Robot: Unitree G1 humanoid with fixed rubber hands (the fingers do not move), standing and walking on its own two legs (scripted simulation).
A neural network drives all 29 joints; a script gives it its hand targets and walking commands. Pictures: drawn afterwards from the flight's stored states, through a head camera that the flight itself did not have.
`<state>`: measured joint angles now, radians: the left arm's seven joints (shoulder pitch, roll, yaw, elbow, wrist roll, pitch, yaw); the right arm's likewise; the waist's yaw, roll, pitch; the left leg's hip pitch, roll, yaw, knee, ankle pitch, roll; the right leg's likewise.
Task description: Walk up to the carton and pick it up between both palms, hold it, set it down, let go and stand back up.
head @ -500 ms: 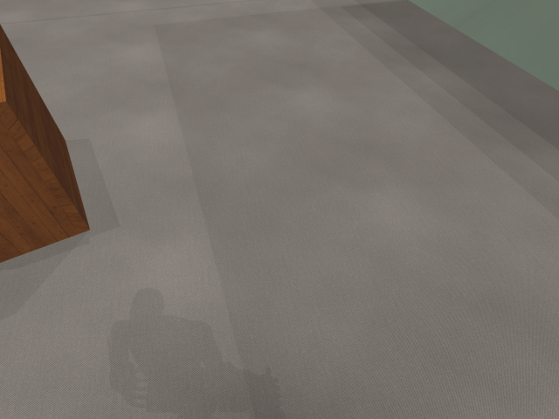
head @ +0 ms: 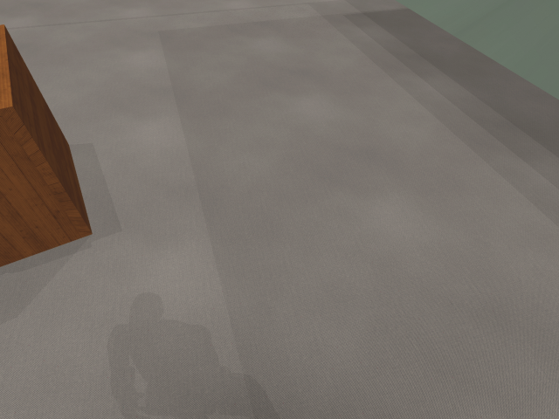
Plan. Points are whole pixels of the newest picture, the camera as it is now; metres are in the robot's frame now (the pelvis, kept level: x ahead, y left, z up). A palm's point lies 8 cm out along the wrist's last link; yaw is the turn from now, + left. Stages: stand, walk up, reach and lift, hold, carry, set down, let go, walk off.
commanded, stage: stand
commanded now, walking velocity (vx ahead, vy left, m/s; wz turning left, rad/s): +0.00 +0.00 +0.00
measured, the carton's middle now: out of the picture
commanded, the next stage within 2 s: none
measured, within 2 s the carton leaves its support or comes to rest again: neither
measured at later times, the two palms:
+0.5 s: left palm out of the picture -0.05 +0.20 -0.15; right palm out of the picture -0.04 -0.20 -0.15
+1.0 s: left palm out of the picture -0.05 +0.19 -0.15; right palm out of the picture -0.05 -0.20 -0.15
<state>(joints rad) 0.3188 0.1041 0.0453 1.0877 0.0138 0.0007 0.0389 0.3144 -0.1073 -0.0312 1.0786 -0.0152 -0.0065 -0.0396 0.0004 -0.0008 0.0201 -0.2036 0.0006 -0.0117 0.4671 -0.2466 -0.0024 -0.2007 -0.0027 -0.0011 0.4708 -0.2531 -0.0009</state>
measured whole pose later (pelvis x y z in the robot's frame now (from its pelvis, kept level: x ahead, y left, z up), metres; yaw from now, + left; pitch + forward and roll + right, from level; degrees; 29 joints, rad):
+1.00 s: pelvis -0.01 +0.00 +0.00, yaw +0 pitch -1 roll +0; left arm 0.34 0.08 0.03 1.14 0.01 0.00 0.04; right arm 0.34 -0.09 -0.01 1.14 -0.01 0.00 -0.04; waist 0.00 0.00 0.02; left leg -0.22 0.00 -0.02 0.45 -0.22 -0.01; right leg -0.22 0.00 -0.01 0.46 -0.23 0.00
